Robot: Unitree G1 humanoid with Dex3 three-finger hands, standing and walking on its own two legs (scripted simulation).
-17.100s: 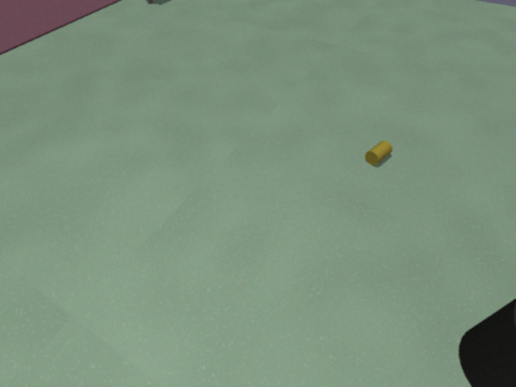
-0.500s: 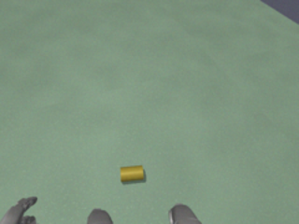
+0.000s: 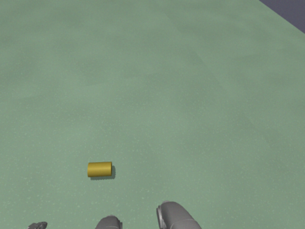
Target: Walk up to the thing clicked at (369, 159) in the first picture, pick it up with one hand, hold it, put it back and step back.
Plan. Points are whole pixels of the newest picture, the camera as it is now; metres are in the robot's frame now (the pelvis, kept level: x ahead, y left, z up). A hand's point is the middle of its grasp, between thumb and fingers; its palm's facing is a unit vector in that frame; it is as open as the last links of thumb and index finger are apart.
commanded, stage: walk up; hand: left
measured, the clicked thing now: (100, 169) +0.50 +0.25 -0.70
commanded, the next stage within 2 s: none
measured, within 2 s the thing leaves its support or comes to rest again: neither
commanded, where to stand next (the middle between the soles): +0.10 -0.04 m, yaw +4 degrees
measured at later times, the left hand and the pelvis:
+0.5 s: hand out of the picture -0.02 +0.16 -0.09, palm faces +0.02 -0.83 -0.55, open 7.4 cm; pelvis +0.02 -0.14 +0.02, yaw +1 degrees
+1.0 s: hand out of the picture +0.08 +0.22 -0.13, palm faces +0.06 -0.91 -0.41, open 7.4 cm; pelvis +0.06 -0.05 +0.01, yaw +6 degrees
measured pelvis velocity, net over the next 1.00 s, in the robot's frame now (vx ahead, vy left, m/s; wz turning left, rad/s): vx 0.06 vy -0.05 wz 0.10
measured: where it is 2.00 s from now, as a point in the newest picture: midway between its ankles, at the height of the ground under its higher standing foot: outside the picture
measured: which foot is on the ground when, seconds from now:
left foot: down 0.00-0.20, up 0.22-0.72, down 0.74-1.00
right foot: up 0.00-0.16, down 0.18-0.78, up 0.80-1.00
